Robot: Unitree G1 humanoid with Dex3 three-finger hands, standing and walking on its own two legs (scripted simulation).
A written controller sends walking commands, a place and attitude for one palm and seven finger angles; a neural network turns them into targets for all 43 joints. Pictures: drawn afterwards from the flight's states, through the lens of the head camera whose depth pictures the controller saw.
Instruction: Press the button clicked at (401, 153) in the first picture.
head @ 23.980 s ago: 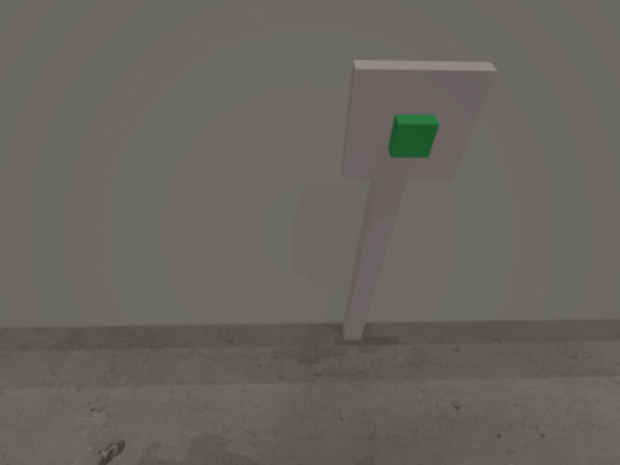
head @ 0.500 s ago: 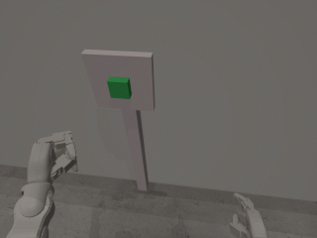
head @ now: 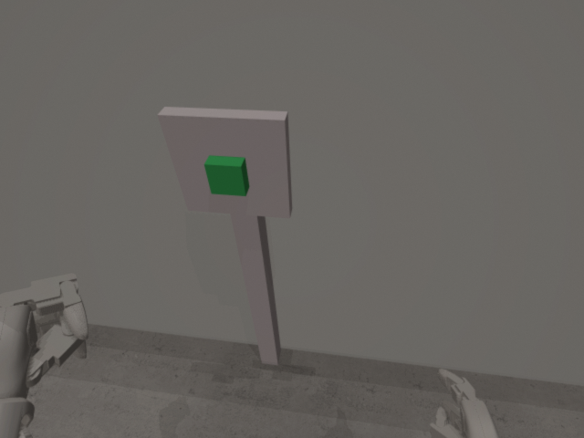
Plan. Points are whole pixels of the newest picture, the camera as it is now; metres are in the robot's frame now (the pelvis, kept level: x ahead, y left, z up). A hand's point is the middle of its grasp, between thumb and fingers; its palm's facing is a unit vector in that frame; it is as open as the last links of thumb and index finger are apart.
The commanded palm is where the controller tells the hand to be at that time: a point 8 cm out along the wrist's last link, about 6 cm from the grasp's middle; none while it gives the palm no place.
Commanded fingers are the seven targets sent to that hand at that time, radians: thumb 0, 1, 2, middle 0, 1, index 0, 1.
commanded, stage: draw the hand back to the body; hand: left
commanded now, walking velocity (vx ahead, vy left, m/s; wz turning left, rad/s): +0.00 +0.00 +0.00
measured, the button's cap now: (228, 174) +0.52 +0.19 +0.10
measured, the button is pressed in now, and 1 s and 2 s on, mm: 0 0 0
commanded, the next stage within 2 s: step back with the hand held close in 0.22 s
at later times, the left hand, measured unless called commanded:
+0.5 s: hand (82, 318) +0.18 +0.25 +0.15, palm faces +0.39 -0.81 -0.44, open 3.1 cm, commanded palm +0.12 +0.28 +0.17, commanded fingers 0.00 0.90 0.90 -1.30 -1.50 -1.30 -1.50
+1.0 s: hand (26, 396) +0.11 +0.26 +0.15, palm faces +0.36 -0.80 -0.48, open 3.1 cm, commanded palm +0.05 +0.30 +0.17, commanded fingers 0.00 0.90 0.90 -1.30 -1.50 -1.30 -1.50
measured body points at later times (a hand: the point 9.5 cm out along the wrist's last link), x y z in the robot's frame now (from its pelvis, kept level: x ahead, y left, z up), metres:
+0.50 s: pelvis -0.01 +0.00 +0.00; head +0.00 -0.01 +0.45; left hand +0.16 +0.29 +0.18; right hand +0.18 -0.22 -0.09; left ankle -0.01 +0.11 -0.74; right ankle -0.01 -0.11 -0.74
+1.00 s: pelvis -0.08 +0.02 -0.02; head -0.06 +0.03 +0.43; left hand +0.08 +0.30 +0.17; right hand +0.12 -0.21 -0.08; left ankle -0.01 +0.11 -0.74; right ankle -0.01 -0.11 -0.74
